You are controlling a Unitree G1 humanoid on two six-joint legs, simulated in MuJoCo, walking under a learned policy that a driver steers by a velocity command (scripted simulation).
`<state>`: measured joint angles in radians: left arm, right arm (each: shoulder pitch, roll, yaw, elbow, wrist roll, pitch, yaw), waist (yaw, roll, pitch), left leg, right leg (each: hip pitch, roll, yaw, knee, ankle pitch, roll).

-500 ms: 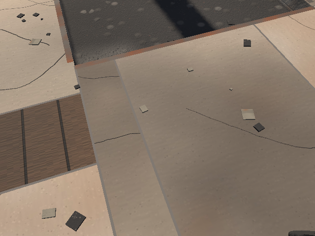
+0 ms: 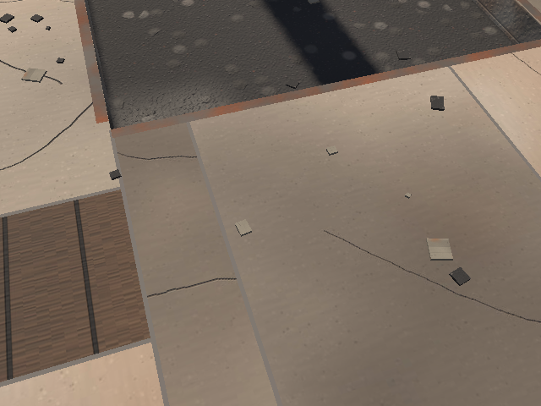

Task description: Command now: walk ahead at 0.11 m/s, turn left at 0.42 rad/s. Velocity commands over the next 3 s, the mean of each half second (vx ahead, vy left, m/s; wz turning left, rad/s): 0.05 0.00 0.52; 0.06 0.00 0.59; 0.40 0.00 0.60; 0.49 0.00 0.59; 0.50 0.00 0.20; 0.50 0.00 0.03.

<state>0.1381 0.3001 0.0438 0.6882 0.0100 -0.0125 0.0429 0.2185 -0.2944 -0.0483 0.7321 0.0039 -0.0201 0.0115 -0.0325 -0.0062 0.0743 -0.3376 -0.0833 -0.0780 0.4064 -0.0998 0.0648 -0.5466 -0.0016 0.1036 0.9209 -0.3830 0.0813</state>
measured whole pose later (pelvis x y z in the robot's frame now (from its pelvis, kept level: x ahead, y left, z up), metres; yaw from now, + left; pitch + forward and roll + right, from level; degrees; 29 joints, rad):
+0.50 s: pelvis +0.06 -0.04 +0.00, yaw +18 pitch +1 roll +0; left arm 0.14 0.26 0.05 0.71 0.01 0.01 0.04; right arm 0.19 -0.33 -0.08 0.65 0.02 0.07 0.00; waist 0.01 0.03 0.06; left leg -0.46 0.02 -0.03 0.91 -0.40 -0.11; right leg -0.24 -0.05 -0.06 0.44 -0.21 0.00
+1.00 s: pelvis +0.06 +0.00 +0.00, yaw +36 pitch +2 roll -2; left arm 0.13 0.31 0.08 0.73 -0.02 -0.03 0.00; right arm 0.24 -0.31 -0.06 0.62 0.02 0.03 -0.02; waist -0.03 0.00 0.01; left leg -0.26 -0.08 -0.18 0.46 -0.22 0.06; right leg -0.38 0.03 0.08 0.67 -0.35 0.05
